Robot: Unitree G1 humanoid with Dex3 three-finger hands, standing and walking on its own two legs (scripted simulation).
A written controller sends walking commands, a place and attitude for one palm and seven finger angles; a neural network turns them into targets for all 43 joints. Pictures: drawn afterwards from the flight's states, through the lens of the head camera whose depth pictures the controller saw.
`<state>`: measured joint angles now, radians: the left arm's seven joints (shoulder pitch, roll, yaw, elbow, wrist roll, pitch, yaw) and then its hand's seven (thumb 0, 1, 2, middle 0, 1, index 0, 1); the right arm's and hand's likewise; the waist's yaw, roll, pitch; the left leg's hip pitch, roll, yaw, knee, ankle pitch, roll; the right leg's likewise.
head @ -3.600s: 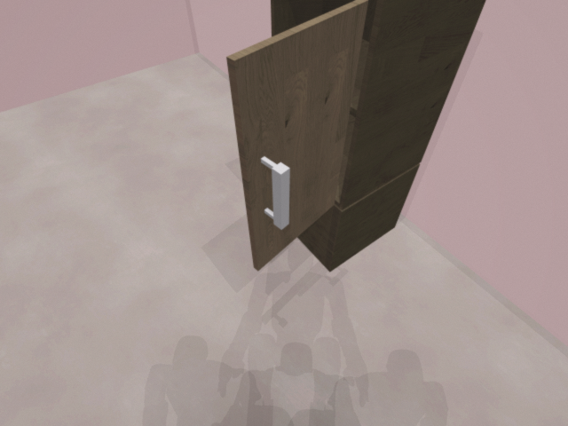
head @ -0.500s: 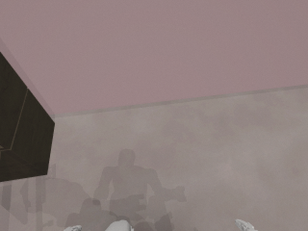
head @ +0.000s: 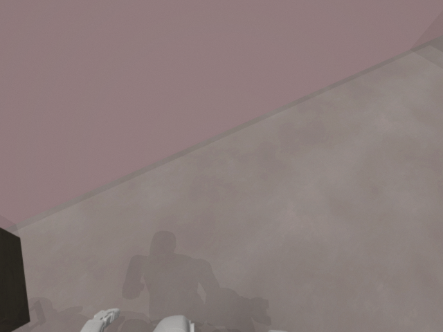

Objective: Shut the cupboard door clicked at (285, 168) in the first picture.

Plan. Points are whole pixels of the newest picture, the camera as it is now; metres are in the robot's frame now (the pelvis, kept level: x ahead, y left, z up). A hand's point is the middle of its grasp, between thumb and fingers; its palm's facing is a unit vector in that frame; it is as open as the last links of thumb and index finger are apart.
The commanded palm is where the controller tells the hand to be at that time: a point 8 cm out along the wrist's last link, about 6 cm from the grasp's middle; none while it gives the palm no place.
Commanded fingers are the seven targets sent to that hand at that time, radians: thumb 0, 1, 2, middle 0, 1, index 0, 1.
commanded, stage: walk around to get in front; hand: left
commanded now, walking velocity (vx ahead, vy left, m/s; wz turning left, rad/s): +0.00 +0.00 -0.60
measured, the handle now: out of the picture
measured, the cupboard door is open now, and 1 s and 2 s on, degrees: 100 100 100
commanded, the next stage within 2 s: walk to a spot facing it in 2.00 s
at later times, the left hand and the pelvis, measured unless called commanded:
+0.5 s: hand (132, 304) +0.18 +0.21 -0.16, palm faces -0.27 -0.94 -0.19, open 7.4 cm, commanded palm none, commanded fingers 0.00 0.90 0.90 -0.20 -0.30 -0.20 -0.30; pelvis +0.03 +0.03 +0.02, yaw -18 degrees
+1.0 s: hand (182, 284) +0.22 +0.11 -0.15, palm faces -0.54 -0.82 -0.21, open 7.4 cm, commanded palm none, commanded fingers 0.00 0.90 0.90 -0.20 -0.30 -0.20 -0.30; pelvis +0.09 -0.04 +0.02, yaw -36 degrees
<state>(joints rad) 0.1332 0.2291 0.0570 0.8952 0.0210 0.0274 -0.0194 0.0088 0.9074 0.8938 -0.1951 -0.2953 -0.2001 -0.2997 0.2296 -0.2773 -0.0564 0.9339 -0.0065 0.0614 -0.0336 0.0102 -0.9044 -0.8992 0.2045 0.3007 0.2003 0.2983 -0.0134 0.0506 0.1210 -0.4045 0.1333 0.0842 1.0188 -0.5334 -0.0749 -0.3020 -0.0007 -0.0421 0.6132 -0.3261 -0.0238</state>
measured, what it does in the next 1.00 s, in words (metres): walks ahead, turning right: left foot, then right foot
